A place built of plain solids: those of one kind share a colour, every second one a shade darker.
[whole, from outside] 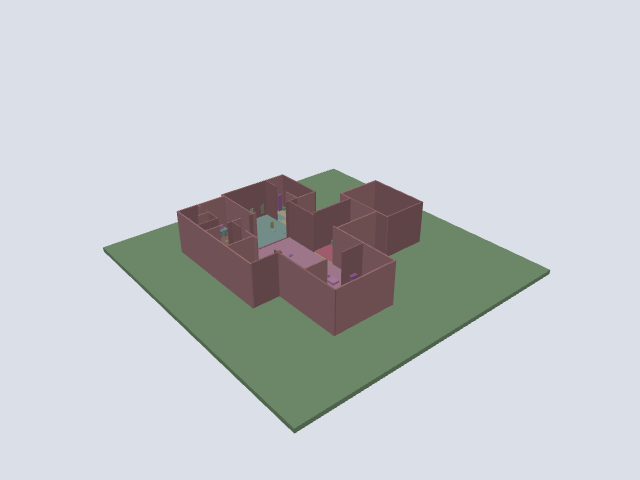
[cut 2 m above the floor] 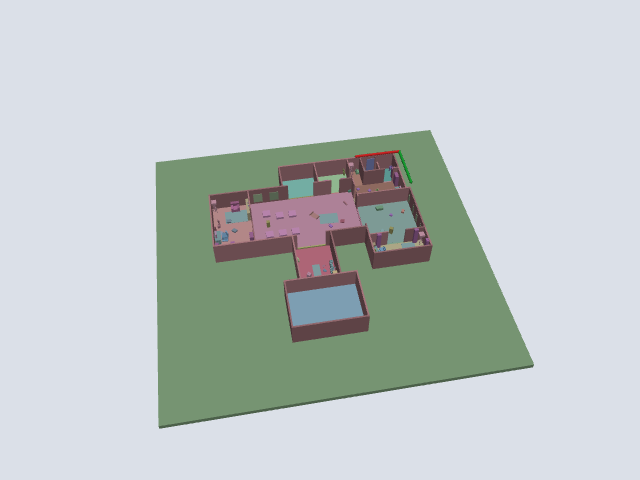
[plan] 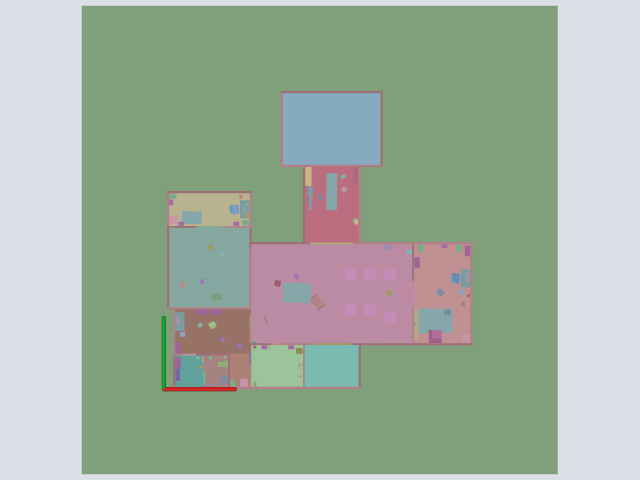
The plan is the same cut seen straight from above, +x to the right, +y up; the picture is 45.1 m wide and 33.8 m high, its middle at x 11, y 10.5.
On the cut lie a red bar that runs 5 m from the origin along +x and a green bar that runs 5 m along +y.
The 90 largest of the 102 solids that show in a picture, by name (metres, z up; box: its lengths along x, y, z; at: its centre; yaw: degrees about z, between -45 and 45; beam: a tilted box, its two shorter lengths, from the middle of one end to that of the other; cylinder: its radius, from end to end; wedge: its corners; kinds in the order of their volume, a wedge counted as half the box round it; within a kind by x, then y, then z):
{
 "under_1": {"box": [33.53, 33.0, 0.5], "at": [10.98, 10.5, -0.64]},
 "wall_1": {"box": [0.16, 5.6, 4.84], "at": [0.3, 8.56, 2.12]},
 "wall_2": {"box": [0.16, 2.3, 4.84], "at": [0.3, 12.64, 2.12]},
 "wall_3": {"box": [0.16, 2.2, 4.84], "at": [0.72, 1.26, 2.12]},
 "wall_4": {"box": [0.16, 3.11, 4.84], "at": [0.72, 4.04, 2.12]},
 "wall_5": {"box": [2.09, 0.13, 4.84], "at": [1.26, 11.43, 2.12]},
 "wall_6": {"box": [0.13, 1.15, 4.84], "at": [2.87, 1.78, 2.12]},
 "wall_7": {"box": [5.94, 0.13, 4.84], "at": [3.19, 5.7, 2.12]},
 "wall_8": {"box": [5.97, 0.16, 4.84], "at": [3.21, 13.87, 2.12]},
 "wall_9": {"box": [2.39, 0.13, 4.84], "at": [3.46, 2.42, 2.12]},
 "wall_10": {"box": [0.13, 2.2, 4.84], "at": [4.59, 1.26, 2.12]},
 "wall_11": {"box": [2.08, 0.13, 4.84], "at": [5.15, 11.43, 2.12]},
 "wall_12": {"box": [0.13, 1.56, 4.84], "at": [6.09, 0.94, 2.12]},
 "wall_13": {"box": [0.13, 0.48, 4.84], "at": [6.09, 2.86, 2.12]},
 "wall_14": {"box": [0.13, 1.04, 4.84], "at": [6.09, 3.75, 2.12]},
 "wall_15": {"box": [0.13, 0.41, 4.84], "at": [6.09, 5.42, 2.12]},
 "wall_16": {"box": [0.13, 0.3, 4.84], "at": [6.09, 5.91, 2.12]},
 "wall_17": {"box": [0.13, 0.3, 4.84], "at": [6.09, 10.05, 2.12]},
 "wall_18": {"box": [0.16, 1.0, 4.84], "at": [6.11, 10.86, 2.12]},
 "wall_19": {"box": [0.16, 2.3, 4.84], "at": [6.11, 12.64, 2.12]},
 "wall_20": {"box": [1.5, 0.13, 4.84], "at": [6.78, 3.17, 2.12]},
 "wall_21": {"box": [13.24, 0.16, 4.84], "at": [7.26, 0.08, 2.12]},
 "wall_22": {"box": [3.92, 0.031, 4.84], "at": [7.99, 10.35, 2.12]},
 "wall_23": {"box": [4.31, 0.13, 4.84], "at": [8.19, 10.27, 2.12]},
 "wall_24": {"box": [0.16, 5.04, 4.84], "at": [8.31, 18.32, 2.12]},
 "wall_25": {"box": [1.71, 0.031, 4.84], "at": [9.09, 15.65, 2.12]},
 "wall_26": {"box": [2.0, 0.13, 4.84], "at": [9.43, 3.17, 2.12]},
 "wall_27": {"box": [0.13, 2.94, 4.84], "at": [9.87, 1.63, 2.12]},
 "wall_28": {"box": [0.16, 5.28, 4.84], "at": [9.87, 13.0, 2.12]},
 "wall_29": {"box": [7.18, 0.13, 4.84], "at": [11.82, 15.73, 2.12]},
 "wall_30": {"box": [7.18, 0.16, 4.84], "at": [11.82, 20.92, 2.12]},
 "wall_31": {"box": [0.16, 5.28, 4.84], "at": [13.79, 13.0, 2.12]},
 "wall_32": {"box": [0.16, 2.91, 4.84], "at": [13.8, 1.61, 2.12]},
 "wall_33": {"box": [1.71, 0.031, 4.84], "at": [14.56, 15.65, 2.12]},
 "wall_34": {"box": [0.16, 5.04, 4.84], "at": [15.34, 18.32, 2.12]},
 "wall_35": {"box": [8.53, 0.13, 4.84], "at": [17.48, 3.17, 2.12]},
 "wall_36": {"box": [8.45, 0.13, 4.84], "at": [17.52, 10.27, 2.12]},
 "wall_37": {"box": [0.13, 2.58, 4.84], "at": [17.55, 4.52, 2.12]},
 "wall_38": {"box": [0.13, 2.59, 4.84], "at": [17.55, 8.9, 2.12]},
 "wall_39": {"box": [8.03, 0.031, 4.84], "at": [17.73, 3.08, 2.12]},
 "wall_40": {"box": [8.05, 0.031, 4.84], "at": [17.73, 10.35, 2.12]},
 "wall_41": {"box": [0.16, 6.97, 4.84], "at": [21.67, 6.71, 2.12]},
 "floor_haiden_1": {"box": [11.33, 6.97, 0.66], "at": [11.82, 6.71, -0.17]},
 "floor_honden_1": {"box": [6.86, 5.04, 0.76], "at": [11.82, 18.32, -0.12]},
 "floor_kagura_hall_1": {"box": [5.65, 5.6, 0.76], "at": [3.21, 8.56, -0.12]},
 "floor_priests_room_1": {"box": [3.97, 6.97, 0.66], "at": [19.61, 6.71, -0.17]},
 "floor_shrine_office_1": {"box": [5.23, 3.14, 0.66], "at": [3.42, 4.06, -0.17]},
 "floor_shrine_office_2": {"box": [1.37, 2.33, 0.66], "at": [5.34, 1.32, -0.17]},
 "floor_ishi_1": {"box": [3.76, 5.34, 0.5], "at": [11.82, 13.0, -0.25]},
 "floor_musicians_room_1": {"box": [5.65, 2.3, 0.76], "at": [3.21, 12.64, -0.12]},
 "floor_porch_1": {"box": [3.79, 2.94, 0.5], "at": [11.82, 1.63, -0.25]},
 "floor_waiting_room_1": {"box": [3.64, 2.94, 0.5], "at": [7.98, 1.63, -0.25]},
 "flat_shelf_1": {"box": [0.39, 0.76, 1.46], "at": [1.0, 1.86, 0.73]},
 "flat_shelf_2": {"box": [0.39, 0.76, 1.46], "at": [1.0, 2.93, 0.89]},
 "flat_shelf_3": {"box": [0.76, 0.39, 1.46], "at": [2.73, 5.42, 0.89]},
 "flat_shelf_4": {"box": [0.76, 0.39, 1.46], "at": [3.63, 5.42, 0.89]},
 "flat_shelf_5": {"box": [0.39, 0.76, 1.46], "at": [17.82, 8.9, 0.89]},
 "flat_shelf_6": {"box": [0.39, 0.76, 1.46], "at": [21.39, 9.73, 0.89]},
 "floor_genkan_1": {"box": [2.0, 2.2, 0.5], "at": [1.8, 1.26, -0.25]},
 "floor_wc_1": {"box": [1.6, 2.2, 0.5], "at": [3.73, 1.26, -0.25]},
 "floor_cushion_1": {"box": [0.8, 0.8, 0.26], "at": [13.15, 5.55, 0.28]},
 "floor_cushion_2": {"box": [0.8, 0.8, 0.26], "at": [13.15, 8.07, 0.28]},
 "floor_cushion_3": {"box": [0.8, 0.8, 0.26], "at": [14.52, 5.55, 0.28]},
 "floor_cushion_4": {"box": [0.8, 0.8, 0.26], "at": [14.52, 8.07, 0.28]},
 "floor_cushion_5": {"box": [0.8, 0.8, 0.26], "at": [15.89, 5.07, 0.28]},
 "floor_cushion_6": {"box": [0.8, 0.8, 0.26], "at": [15.89, 8.07, 0.28]},
 "rug_1": {"box": [1.4, 0.9, 0.08], "at": [1.98, 12.07, 0.23], "yaw": -1.7},
 "rug_2": {"box": [2.0, 1.4, 0.08], "at": [9.38, 6.78, 0.13], "yaw": -3.0},
 "rug_3": {"box": [0.75, 2.6, 0.08], "at": [11.82, 13.9, -0.03], "yaw": -0.6},
 "rug_4": {"box": [2.4, 1.7, 0.08], "at": [19.11, 4.81, 0.13], "yaw": 0.2},
 "bookcase_1": {"box": [0.31, 2.14, 1.15], "at": [17.79, 4.51, 0.73]},
 "billy_1": {"box": [0.28, 0.42, 2.02], "at": [0.53, 13.15, 1.27]},
 "billy_2": {"box": [0.42, 0.28, 2.02], "at": [1.22, 11.64, 1.27]},
 "billy_3": {"box": [0.42, 0.28, 2.02], "at": [5.1, 11.64, 1.27]},
 "sideboard_1": {"box": [0.45, 1.35, 0.71], "at": [10.18, 14.97, 0.51]},
 "armchair_club_1": {"box": [0.92, 0.33, 0.38], "at": [19.11, 3.41, 0.77]},
 "armchair_club_2": {"box": [0.92, 0.9, 0.35], "at": [19.11, 3.71, 0.4]},
 "floor_gap_kagura_front_1": {"box": [0.13, 3.84, 0.76], "at": [6.09, 7.98, -0.12]},
 "floor_gap_ishi_steps_1": {"box": [2.96, 0.13, 0.66], "at": [11.82, 10.27, -0.17]},
 "floor_gap_haiden_front_1": {"box": [2.79, 0.13, 0.66], "at": [11.82, 3.17, -0.17]},
 "floor_lamp_1": {"box": [0.55, 0.55, 0.27], "at": [0.68, 11.9, 1.62]},
 "floor_lamp_2": {"box": [0.54, 0.54, 0.27], "at": [5.65, 0.46, 1.52]},
 "floor_lamp_3": {"box": [0.53, 0.53, 0.27], "at": [21.3, 3.62, 1.52]},
 "floor_gap_musicians_sliding_1": {"box": [1.8, 0.13, 0.76], "at": [3.21, 11.43, -0.12]},
 "floor_gap_priests_sliding_1": {"box": [0.13, 1.8, 0.66], "at": [17.55, 6.71, -0.17]},
 "recycling_tote_1": {"box": [0.37, 0.5, 0.29], "at": [4.87, 0.42, 0.3]},
 "recycling_tote_2": {"box": [0.5, 0.37, 0.29], "at": [5.77, 11.7, 0.4]},
 "trunk_1": {"box": [0.76, 0.43, 0.31], "at": [3.73, 6.47, 0.41], "yaw": 2.2},
 "leaf_wc_door_1": {"box": [0.9, 0.05, 2.0], "at": [3.38, 0.33, 1.0], "yaw": 2.0},
 "suitcase_1": {"box": [0.62, 0.42, 0.19], "at": [15.86, 9.98, 0.25]}
}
